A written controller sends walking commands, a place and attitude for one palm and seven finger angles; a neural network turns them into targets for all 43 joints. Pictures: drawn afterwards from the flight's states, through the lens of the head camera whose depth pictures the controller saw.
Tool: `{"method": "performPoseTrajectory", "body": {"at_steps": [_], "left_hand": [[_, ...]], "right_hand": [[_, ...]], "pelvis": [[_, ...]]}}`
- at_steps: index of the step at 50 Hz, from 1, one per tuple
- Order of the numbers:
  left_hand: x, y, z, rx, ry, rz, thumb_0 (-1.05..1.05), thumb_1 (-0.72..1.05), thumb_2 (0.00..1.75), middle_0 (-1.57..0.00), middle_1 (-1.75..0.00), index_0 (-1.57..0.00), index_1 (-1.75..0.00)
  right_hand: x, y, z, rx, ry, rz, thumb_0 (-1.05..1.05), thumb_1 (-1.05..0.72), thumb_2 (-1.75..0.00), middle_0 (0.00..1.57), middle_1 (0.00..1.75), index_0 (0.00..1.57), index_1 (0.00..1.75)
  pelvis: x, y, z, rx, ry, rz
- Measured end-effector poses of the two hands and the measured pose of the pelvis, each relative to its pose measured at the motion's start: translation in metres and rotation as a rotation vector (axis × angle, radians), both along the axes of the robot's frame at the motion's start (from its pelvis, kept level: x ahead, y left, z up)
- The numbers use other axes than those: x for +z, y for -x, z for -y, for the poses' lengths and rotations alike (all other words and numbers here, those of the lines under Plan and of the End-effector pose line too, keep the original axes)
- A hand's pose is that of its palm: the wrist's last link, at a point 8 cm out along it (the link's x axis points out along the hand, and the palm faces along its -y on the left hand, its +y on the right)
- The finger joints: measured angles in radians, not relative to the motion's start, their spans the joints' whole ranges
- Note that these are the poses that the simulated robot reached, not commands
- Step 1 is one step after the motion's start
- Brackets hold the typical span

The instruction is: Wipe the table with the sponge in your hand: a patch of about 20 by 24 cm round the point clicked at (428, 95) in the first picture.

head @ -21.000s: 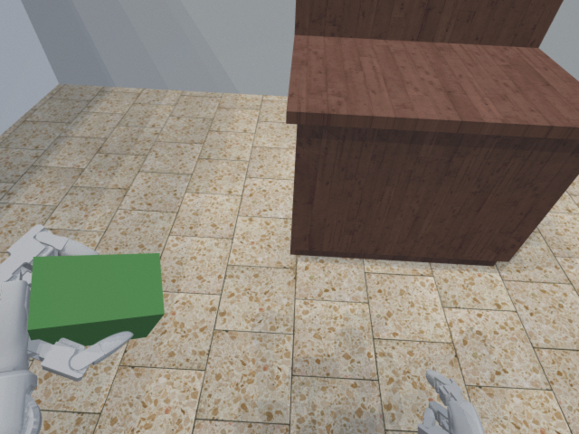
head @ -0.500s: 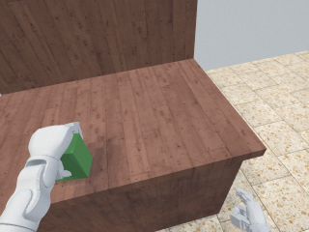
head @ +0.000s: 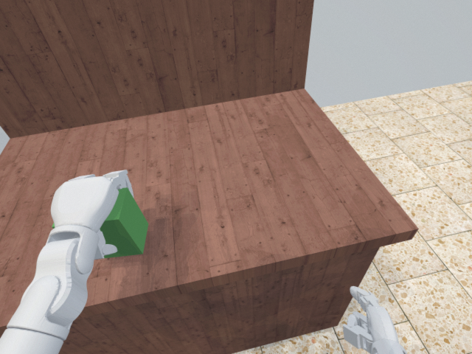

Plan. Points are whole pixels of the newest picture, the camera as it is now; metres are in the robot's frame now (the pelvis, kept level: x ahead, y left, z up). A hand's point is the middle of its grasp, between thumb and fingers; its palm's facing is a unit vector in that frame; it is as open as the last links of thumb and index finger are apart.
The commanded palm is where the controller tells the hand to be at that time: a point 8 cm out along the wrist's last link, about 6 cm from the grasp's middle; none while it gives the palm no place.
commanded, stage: move the sponge above the wiping area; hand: left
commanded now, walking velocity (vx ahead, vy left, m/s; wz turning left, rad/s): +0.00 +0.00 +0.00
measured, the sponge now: (110, 230) +0.27 +0.29 +0.07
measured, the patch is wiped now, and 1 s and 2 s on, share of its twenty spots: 0.00 0.00 0.00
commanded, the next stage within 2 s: none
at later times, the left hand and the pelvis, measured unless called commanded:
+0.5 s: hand (94, 212) +0.26 +0.29 +0.12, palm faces +0.14 -0.03 -0.99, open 10.6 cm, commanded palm +0.22 +0.29 +0.18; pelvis +0.01 -0.01 +0.00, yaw +0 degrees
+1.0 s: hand (73, 211) +0.25 +0.32 +0.14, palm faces +0.17 -0.01 -0.99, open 10.6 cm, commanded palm +0.22 +0.30 +0.18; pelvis +0.00 -0.01 +0.00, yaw +0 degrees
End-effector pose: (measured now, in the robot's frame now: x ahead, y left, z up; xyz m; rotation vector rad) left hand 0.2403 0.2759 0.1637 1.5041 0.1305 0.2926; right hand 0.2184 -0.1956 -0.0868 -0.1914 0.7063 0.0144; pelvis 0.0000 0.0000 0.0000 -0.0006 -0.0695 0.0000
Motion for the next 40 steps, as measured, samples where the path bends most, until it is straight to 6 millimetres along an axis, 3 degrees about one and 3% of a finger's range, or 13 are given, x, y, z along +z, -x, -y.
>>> {"method": "performPoseTrajectory", "body": {"at_steps": [4,8,14,16,19,22,26,31,37,40], "left_hand": [[0.021,-0.003,-0.022,0.153,0.017,0.051,0.0,-0.54,1.03,-0.68,-1.27,-0.7,-1.27],[0.011,0.001,-0.028,0.233,0.054,-0.053,0.0,-0.54,1.03,-0.68,-1.28,-0.7,-1.27],[-0.035,0.007,0.002,0.091,0.092,-0.259,0.0,-0.54,1.03,-0.68,-1.28,-0.7,-1.27],[-0.037,0.01,0.016,0.003,0.09,-0.243,0.0,-0.54,1.03,-0.68,-1.28,-0.7,-1.27],[-0.025,0.011,0.025,-0.074,0.051,-0.142,0.0,-0.54,1.03,-0.68,-1.27,-0.7,-1.27],[-0.006,0.008,0.014,-0.024,0.01,-0.035,0.0,-0.54,1.03,-0.68,-1.27,-0.7,-1.27],[0.017,0.004,-0.016,0.156,0.0,0.034,0.0,-0.54,1.03,-0.68,-1.27,-0.7,-1.27],[0.012,0.011,-0.034,0.293,0.04,-0.089,0.0,-0.54,1.03,-0.68,-1.28,-0.7,-1.27],[-0.033,0.022,0.0,0.095,0.095,-0.292,0.0,-0.53,1.03,-0.68,-1.28,-0.7,-1.27],[-0.037,0.024,0.018,-0.042,0.083,-0.25,0.0,-0.53,1.03,-0.68,-1.27,-0.7,-1.27]], "right_hand": [[-0.002,0.0,-0.002,-0.003,-0.032,-0.013,0.02,-0.9,-0.9,0.2,0.3,0.2,0.3],[-0.002,-0.004,-0.001,-0.008,-0.049,-0.005,0.02,-0.9,-0.9,0.2,0.3,0.2,0.3],[0.001,-0.009,0.004,0.0,-0.017,0.021,0.02,-0.9,-0.9,0.2,0.3,0.2,0.3],[0.003,-0.009,0.004,0.005,0.0,0.028,0.02,-0.9,-0.9,0.2,0.3,0.2,0.3],[0.004,-0.009,0.004,0.012,0.013,0.03,0.02,-0.9,-0.9,0.2,0.3,0.2,0.3],[0.003,-0.008,0.005,0.014,0.003,0.008,0.02,-0.9,-0.9,0.2,0.3,0.2,0.3],[0.001,-0.008,0.009,0.008,-0.02,-0.011,0.02,-0.9,-0.9,0.2,0.3,0.2,0.3],[0.001,-0.012,0.019,-0.013,-0.034,0.005,0.02,-0.9,-0.9,0.2,0.3,0.2,0.3],[0.003,-0.012,0.026,-0.02,0.006,0.041,0.02,-0.9,-0.9,0.2,0.3,0.2,0.3],[0.005,-0.008,0.025,-0.017,0.037,0.041,0.02,-0.9,-0.9,0.2,0.3,0.2,0.3]], "pelvis": [[0.001,0.0,-0.001,-0.001,-0.002,-0.004],[0.001,0.0,-0.004,0.006,-0.002,-0.01],[0.0,-0.001,-0.004,0.015,-0.003,-0.004],[0.0,-0.002,-0.003,0.011,-0.003,0.002],[0.0,-0.005,0.001,0.006,-0.002,0.009],[0.0,-0.005,0.005,-0.003,-0.001,0.013],[0.001,-0.005,0.009,-0.005,-0.003,0.011],[0.0,-0.004,0.009,0.006,-0.004,0.001],[-0.001,-0.003,0.008,0.014,-0.002,0.007],[-0.001,-0.003,0.01,0.011,0.0,0.016]]}}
